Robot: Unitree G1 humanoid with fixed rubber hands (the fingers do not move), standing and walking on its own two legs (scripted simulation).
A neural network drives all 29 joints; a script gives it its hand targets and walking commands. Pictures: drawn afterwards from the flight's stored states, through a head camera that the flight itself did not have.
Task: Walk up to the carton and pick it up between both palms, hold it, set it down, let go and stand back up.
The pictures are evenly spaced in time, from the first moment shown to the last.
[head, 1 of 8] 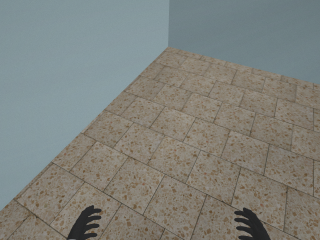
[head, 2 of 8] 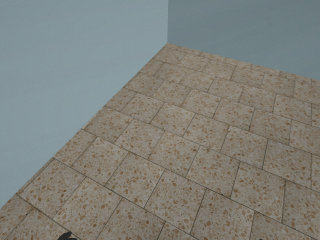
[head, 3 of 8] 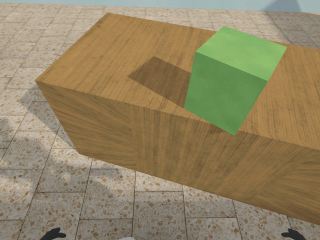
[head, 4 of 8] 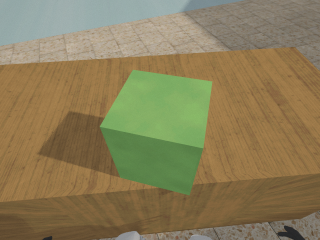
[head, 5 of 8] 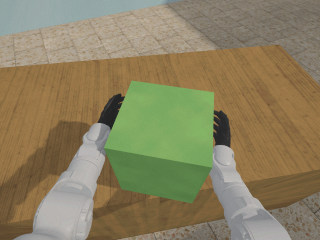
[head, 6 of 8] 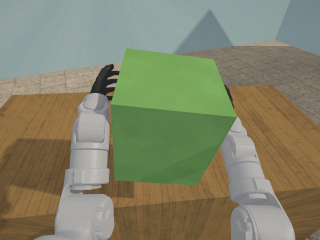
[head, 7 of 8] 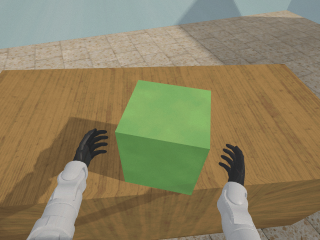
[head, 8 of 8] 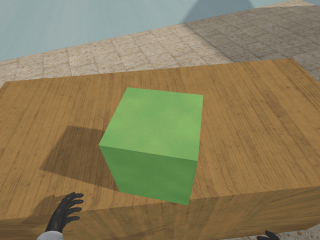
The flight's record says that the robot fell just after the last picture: no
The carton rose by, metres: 0.18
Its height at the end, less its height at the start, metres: +0.00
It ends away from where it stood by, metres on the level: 0.02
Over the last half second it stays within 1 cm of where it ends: yes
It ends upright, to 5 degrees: yes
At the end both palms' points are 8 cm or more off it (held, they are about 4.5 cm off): yes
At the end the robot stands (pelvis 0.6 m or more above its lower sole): yes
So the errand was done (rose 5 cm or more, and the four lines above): yes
